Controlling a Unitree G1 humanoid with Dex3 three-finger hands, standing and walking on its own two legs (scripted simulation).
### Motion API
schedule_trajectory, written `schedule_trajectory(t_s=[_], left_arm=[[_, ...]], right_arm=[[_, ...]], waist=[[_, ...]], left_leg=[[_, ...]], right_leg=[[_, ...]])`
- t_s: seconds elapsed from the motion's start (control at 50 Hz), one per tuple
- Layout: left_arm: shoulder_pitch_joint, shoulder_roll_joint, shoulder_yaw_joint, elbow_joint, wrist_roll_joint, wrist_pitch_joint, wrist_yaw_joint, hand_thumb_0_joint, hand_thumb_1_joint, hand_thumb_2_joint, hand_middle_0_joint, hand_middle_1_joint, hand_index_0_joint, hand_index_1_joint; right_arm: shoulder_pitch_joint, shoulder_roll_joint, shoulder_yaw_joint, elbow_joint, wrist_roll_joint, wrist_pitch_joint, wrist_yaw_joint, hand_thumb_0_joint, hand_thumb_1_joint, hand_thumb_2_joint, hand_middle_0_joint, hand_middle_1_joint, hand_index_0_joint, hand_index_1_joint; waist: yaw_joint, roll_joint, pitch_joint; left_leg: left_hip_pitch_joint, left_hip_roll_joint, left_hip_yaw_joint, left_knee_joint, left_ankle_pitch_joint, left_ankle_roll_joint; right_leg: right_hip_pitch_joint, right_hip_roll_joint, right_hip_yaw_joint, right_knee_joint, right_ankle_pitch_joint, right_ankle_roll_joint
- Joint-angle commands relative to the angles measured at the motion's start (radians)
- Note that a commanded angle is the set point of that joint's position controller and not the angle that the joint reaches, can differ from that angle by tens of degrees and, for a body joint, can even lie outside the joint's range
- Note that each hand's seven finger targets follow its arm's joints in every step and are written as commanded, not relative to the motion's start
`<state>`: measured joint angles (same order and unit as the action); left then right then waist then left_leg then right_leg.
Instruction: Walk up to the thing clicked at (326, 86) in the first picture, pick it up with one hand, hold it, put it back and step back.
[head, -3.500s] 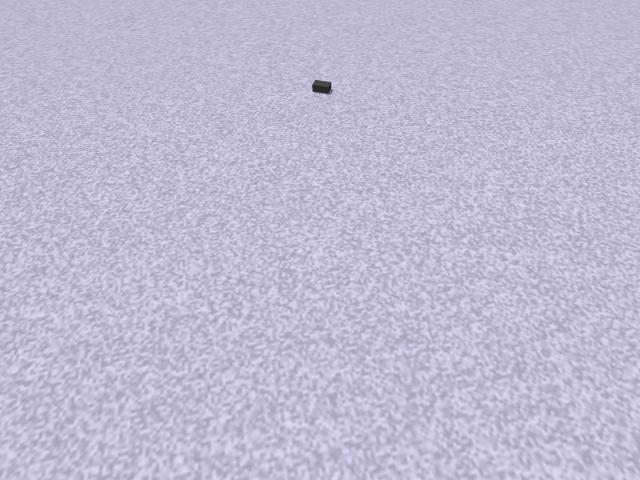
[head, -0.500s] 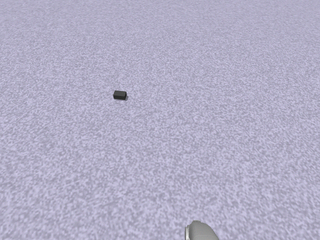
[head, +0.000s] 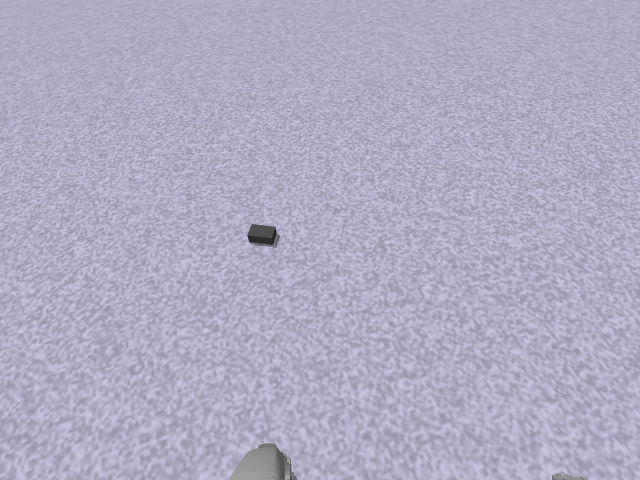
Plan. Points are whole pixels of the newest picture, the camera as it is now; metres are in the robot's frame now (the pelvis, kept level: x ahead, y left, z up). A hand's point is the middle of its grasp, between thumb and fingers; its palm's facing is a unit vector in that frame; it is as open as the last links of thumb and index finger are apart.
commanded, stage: walk up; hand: left
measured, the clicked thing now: (262, 234) +1.11 +0.31 -0.75
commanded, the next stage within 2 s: none
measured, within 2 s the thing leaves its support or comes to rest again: neither
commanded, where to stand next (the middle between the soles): +0.70 +0.08 m, yaw -3 degrees
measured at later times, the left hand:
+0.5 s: hand (129, 389) +0.27 +0.33 -0.14, palm faces -0.10 -0.93 -0.35, open 7.4 cm
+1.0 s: hand (154, 295) +0.44 +0.34 -0.14, palm faces -0.04 -0.92 -0.38, open 7.4 cm
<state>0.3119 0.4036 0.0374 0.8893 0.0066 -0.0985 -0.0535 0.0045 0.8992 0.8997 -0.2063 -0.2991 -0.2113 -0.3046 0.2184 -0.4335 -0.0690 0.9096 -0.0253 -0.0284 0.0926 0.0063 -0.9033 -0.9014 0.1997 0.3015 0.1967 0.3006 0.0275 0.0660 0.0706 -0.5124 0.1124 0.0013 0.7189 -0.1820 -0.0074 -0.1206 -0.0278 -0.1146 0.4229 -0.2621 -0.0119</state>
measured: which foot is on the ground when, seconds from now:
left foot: up 0.00-0.08, down 0.10-0.64, up 0.66-1.00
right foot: down 0.00-0.14, up 0.16-0.60, down 0.62-1.00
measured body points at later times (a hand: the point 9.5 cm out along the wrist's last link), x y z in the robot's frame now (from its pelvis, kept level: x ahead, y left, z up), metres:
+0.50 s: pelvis +0.20 +0.06 +0.00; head +0.22 +0.07 +0.45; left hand +0.27 +0.38 -0.12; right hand +0.24 -0.26 -0.11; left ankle +0.18 +0.15 -0.74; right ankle +0.34 -0.10 -0.70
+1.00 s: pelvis +0.38 +0.07 -0.01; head +0.39 +0.07 +0.44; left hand +0.44 +0.39 -0.11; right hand +0.45 -0.27 -0.12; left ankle +0.49 +0.20 -0.73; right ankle +0.37 -0.08 -0.74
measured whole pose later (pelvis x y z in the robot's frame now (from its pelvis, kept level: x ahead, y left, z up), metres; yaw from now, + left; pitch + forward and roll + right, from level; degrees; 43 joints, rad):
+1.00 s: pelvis +0.38 +0.07 -0.01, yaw -1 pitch -3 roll -2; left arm 0.31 0.42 0.04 0.86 0.01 -0.07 -0.05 0.00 0.90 0.90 -0.21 -0.30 -0.21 -0.30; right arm 0.27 -0.44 -0.08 0.90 -0.02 -0.03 0.09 0.01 -0.90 -0.90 0.20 0.30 0.20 0.30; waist 0.02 0.04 0.06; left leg -0.42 0.10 0.02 0.63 -0.22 0.00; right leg -0.19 -0.06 -0.09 0.55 -0.31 0.00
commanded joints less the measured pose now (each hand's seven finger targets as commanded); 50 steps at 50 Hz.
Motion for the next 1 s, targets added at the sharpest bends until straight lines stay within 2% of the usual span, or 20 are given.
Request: schedule_trajectory(t_s=[0.0,0.04,0.08,0.1,0.12,0.14,0.18,0.24,0.34,0.44,0.54,0.58,0.6,0.62,0.64,0.7,0.76,0.8,0.92,0.98], left_arm=[[0.005,0.300,0.089,-0.063,-0.008,-0.026,0.022,0.000,0.900,0.900,-0.200,-0.300,-0.200,-0.300],[-0.018,0.315,0.091,-0.070,-0.006,-0.020,0.025,0.000,0.900,0.900,-0.200,-0.300,-0.200,-0.300],[-0.014,0.274,0.070,-0.074,0.001,-0.014,0.029,0.000,0.900,0.900,-0.200,-0.300,-0.200,-0.300],[0.022,0.208,0.047,-0.081,-0.003,-0.010,0.032,0.000,0.900,0.900,-0.200,-0.300,-0.200,-0.300],[0.051,0.181,0.045,-0.086,-0.020,-0.004,0.032,0.000,0.900,0.900,-0.200,-0.300,-0.200,-0.300],[0.020,0.263,0.054,-0.062,-0.006,0.003,0.047,0.000,0.900,0.900,-0.200,-0.300,-0.200,-0.300],[0.080,0.258,0.048,-0.018,-0.024,0.007,0.039,0.000,0.900,0.900,-0.200,-0.300,-0.200,-0.300],[0.116,0.242,0.054,0.019,-0.015,0.021,0.023,0.000,0.900,0.900,-0.200,-0.300,-0.200,-0.300],[0.013,0.218,0.054,-0.014,-0.001,0.033,0.004,0.000,0.900,0.900,-0.200,-0.300,-0.200,-0.300],[-0.096,0.184,0.055,-0.042,0.003,0.027,-0.008,0.000,0.900,0.900,-0.200,-0.300,-0.200,-0.300],[-0.111,0.183,0.057,-0.042,0.001,0.011,-0.003,0.000,0.900,0.900,-0.200,-0.300,-0.200,-0.300],[0.019,0.210,0.073,-0.011,0.003,-0.005,0.015,0.000,0.900,0.900,-0.200,-0.300,-0.200,-0.300],[0.118,0.267,0.096,0.005,0.007,-0.017,0.029,0.000,0.900,0.900,-0.200,-0.300,-0.200,-0.300],[0.175,0.374,0.121,-0.004,0.003,-0.019,0.038,0.000,0.900,0.900,-0.200,-0.300,-0.200,-0.300],[0.144,0.375,0.115,-0.009,-0.016,-0.011,0.039,0.000,0.900,0.900,-0.200,-0.300,-0.200,-0.300],[0.035,0.289,0.086,-0.056,-0.021,-0.007,0.050,0.000,0.900,0.900,-0.200,-0.300,-0.200,-0.300],[-0.034,0.266,0.075,-0.078,-0.010,-0.010,0.044,0.000,0.900,0.900,-0.200,-0.300,-0.200,-0.300],[-0.044,0.283,0.085,-0.099,0.002,-0.012,0.038,0.000,0.900,0.900,-0.200,-0.300,-0.200,-0.300],[-0.040,0.308,0.092,-0.104,0.002,-0.007,0.024,0.000,0.900,0.900,-0.200,-0.300,-0.200,-0.300],[-0.099,0.286,0.077,-0.108,0.006,0.005,0.025,0.000,0.900,0.900,-0.200,-0.300,-0.200,-0.300]], right_arm=[[-0.093,-0.142,-0.051,-0.101,0.002,-0.042,0.006,0.000,-0.900,-0.900,0.200,0.300,0.200,0.300],[-0.055,-0.157,-0.057,-0.092,0.006,-0.044,0.007,0.000,-0.900,-0.900,0.200,0.300,0.200,0.300],[0.108,-0.210,-0.080,-0.040,0.000,-0.052,-0.008,0.000,-0.900,-0.900,0.200,0.300,0.200,0.300],[0.246,-0.281,-0.105,-0.016,-0.017,-0.058,-0.023,0.000,-0.900,-0.900,0.200,0.300,0.200,0.300],[0.239,-0.357,-0.120,-0.047,0.001,-0.063,-0.032,0.000,-0.900,-0.900,0.200,0.300,0.200,0.300],[0.197,-0.353,-0.123,-0.060,0.032,-0.057,-0.035,0.000,-0.900,-0.900,0.200,0.300,0.200,0.300],[0.070,-0.268,-0.085,-0.097,0.034,-0.060,-0.047,0.000,-0.900,-0.900,0.200,0.300,0.200,0.300],[0.031,-0.213,-0.061,-0.105,0.032,-0.072,-0.050,0.000,-0.900,-0.900,0.200,0.300,0.200,0.300],[0.069,-0.226,-0.065,-0.118,0.024,-0.080,-0.051,0.000,-0.900,-0.900,0.200,0.300,0.200,0.300],[0.108,-0.221,-0.065,-0.120,0.021,-0.069,-0.047,0.000,-0.900,-0.900,0.200,0.300,0.200,0.300],[0.093,-0.222,-0.065,-0.141,0.016,-0.054,-0.049,0.000,-0.900,-0.900,0.200,0.300,0.200,0.300],[0.100,-0.195,-0.052,-0.152,0.020,-0.050,-0.052,0.000,-0.900,-0.900,0.200,0.300,0.200,0.300],[0.141,-0.138,-0.031,-0.159,0.024,-0.052,-0.051,0.000,-0.900,-0.900,0.200,0.300,0.200,0.300],[0.173,-0.114,-0.020,-0.176,0.028,-0.053,-0.049,0.000,-0.900,-0.900,0.200,0.300,0.200,0.300],[0.116,-0.205,-0.039,-0.152,0.021,-0.040,-0.063,0.000,-0.900,-0.900,0.200,0.300,0.200,0.300],[0.105,-0.191,-0.041,-0.114,0.031,-0.033,-0.061,0.000,-0.900,-0.900,0.200,0.300,0.200,0.300],[0.167,-0.171,-0.047,-0.076,0.017,-0.016,-0.039,0.000,-0.900,-0.900,0.200,0.300,0.200,0.300],[0.134,-0.165,-0.051,-0.080,0.009,-0.011,-0.024,0.000,-0.900,-0.900,0.200,0.300,0.200,0.300],[0.037,-0.162,-0.062,-0.094,0.002,-0.033,-0.009,0.000,-0.900,-0.900,0.200,0.300,0.200,0.300],[0.164,-0.189,-0.078,-0.047,-0.004,-0.042,-0.019,0.000,-0.900,-0.900,0.200,0.300,0.200,0.300]], waist=[[0.020,-0.179,-0.010],[-0.012,-0.170,-0.028],[-0.100,-0.035,-0.105],[-0.163,0.162,-0.176],[-0.141,0.293,-0.165],[-0.130,0.131,-0.143],[-0.050,0.050,-0.075],[-0.022,0.076,-0.028],[-0.045,0.067,0.019],[-0.068,0.041,0.031],[-0.048,0.010,0.007],[0.023,-0.077,-0.074],[0.063,-0.231,-0.165],[0.077,-0.385,-0.217],[0.083,-0.268,-0.172],[0.020,-0.169,-0.067],[-0.027,-0.219,-0.024],[-0.017,-0.235,-0.004],[-0.002,-0.213,-0.012],[-0.095,-0.140,-0.034]], left_leg=[[0.102,-0.014,0.044,-0.131,0.078,0.019],[0.202,-0.029,0.062,-0.159,0.047,0.036],[0.474,-0.067,0.056,-0.185,-0.045,0.078],[0.622,0.059,-0.144,-0.289,-0.244,0.134],[0.692,0.282,-0.610,-0.483,-0.398,0.202],[0.578,0.314,-0.627,-0.501,-0.408,0.233],[0.468,0.218,-0.352,-0.476,-0.249,0.176],[0.334,0.150,-0.160,-0.505,-0.095,0.159],[0.366,0.161,-0.120,-0.554,-0.140,0.212],[0.392,0.131,-0.050,-0.510,-0.040,0.193],[0.355,0.118,-0.020,-0.368,0.071,0.197],[0.315,0.072,0.028,-0.122,0.225,0.152],[0.220,-0.002,0.076,0.135,0.136,0.113],[-0.062,-0.140,0.105,0.360,-0.250,0.058],[-0.131,-0.102,-0.008,0.437,-0.379,0.057],[-0.100,-0.047,-0.083,0.435,-0.246,0.045],[0.019,-0.036,-0.023,0.278,-0.148,0.022],[0.018,-0.019,0.003,0.154,-0.138,0.005],[0.142,-0.023,0.033,-0.089,-0.038,0.009],[0.391,-0.062,0.074,-0.116,-0.052,0.026]], right_leg=[[-0.066,-0.232,0.146,-0.154,0.037,-0.175],[-0.090,-0.242,0.144,-0.095,0.066,-0.165],[-0.194,-0.175,0.084,0.195,0.201,-0.120],[-0.327,-0.095,0.027,0.533,0.145,-0.076],[-0.576,0.076,0.054,0.721,-0.241,-0.038],[-0.549,0.007,0.182,0.793,-0.238,-0.050],[-0.503,-0.045,0.221,0.754,-0.093,-0.040],[-0.414,-0.077,0.178,0.646,-0.027,-0.011],[-0.473,-0.096,0.144,0.457,0.021,0.023],[-0.420,-0.090,0.089,0.255,0.136,0.010],[-0.238,-0.030,0.042,0.134,0.107,-0.014],[0.007,0.003,0.042,0.048,0.094,-0.038],[0.170,-0.110,0.209,-0.018,0.034,-0.073],[0.357,-0.376,0.662,-0.100,-0.006,-0.202],[0.292,-0.440,0.765,-0.111,-0.019,-0.290],[0.095,-0.315,0.442,-0.107,0.155,-0.243],[-0.097,-0.221,0.252,-0.159,0.048,-0.200],[-0.138,-0.232,0.239,-0.194,-0.130,-0.216],[-0.194,-0.241,0.232,-0.152,-0.247,-0.195],[-0.365,-0.194,0.178,-0.004,-0.352,-0.146]])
